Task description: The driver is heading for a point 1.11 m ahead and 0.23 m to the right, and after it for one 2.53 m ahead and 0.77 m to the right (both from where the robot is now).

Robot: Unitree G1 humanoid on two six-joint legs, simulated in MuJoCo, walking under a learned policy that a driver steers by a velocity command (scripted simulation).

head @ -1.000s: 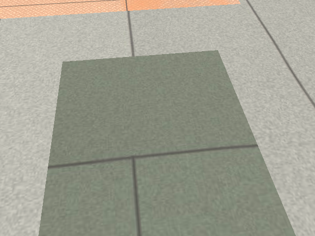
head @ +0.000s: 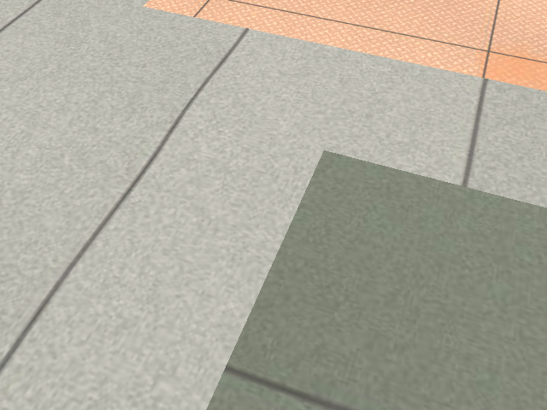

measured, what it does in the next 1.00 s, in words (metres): walks ahead, turning right: left foot, then right foot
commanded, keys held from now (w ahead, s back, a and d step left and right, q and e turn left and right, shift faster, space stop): w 0.22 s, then w+e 0.78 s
